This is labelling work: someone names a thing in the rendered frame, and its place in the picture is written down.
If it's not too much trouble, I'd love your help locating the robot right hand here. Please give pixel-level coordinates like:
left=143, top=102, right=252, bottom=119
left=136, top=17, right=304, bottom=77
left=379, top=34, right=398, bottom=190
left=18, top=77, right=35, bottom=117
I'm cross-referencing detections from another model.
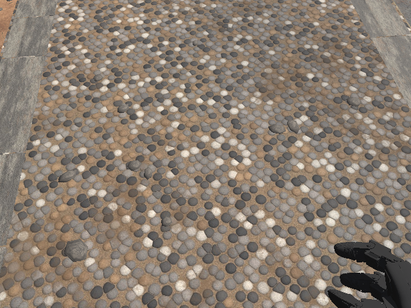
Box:
left=328, top=240, right=411, bottom=308

